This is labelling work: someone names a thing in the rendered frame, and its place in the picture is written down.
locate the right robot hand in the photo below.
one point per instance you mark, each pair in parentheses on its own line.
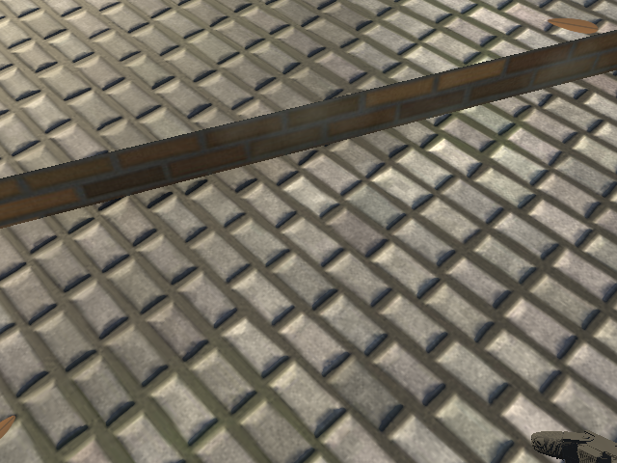
(587,447)

